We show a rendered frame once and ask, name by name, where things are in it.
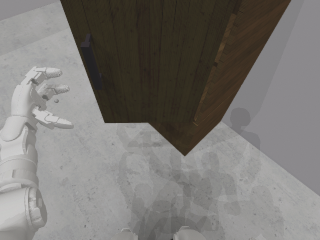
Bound left robot shin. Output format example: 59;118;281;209
121;228;131;232

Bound handle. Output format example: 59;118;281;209
80;33;103;90

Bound robot left upper arm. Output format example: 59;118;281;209
0;187;48;240

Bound robot left hand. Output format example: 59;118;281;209
11;66;74;130

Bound left robot forearm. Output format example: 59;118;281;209
0;116;39;195

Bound right robot thigh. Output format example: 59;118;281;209
173;229;206;240

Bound cupboard door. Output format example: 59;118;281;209
60;0;236;123

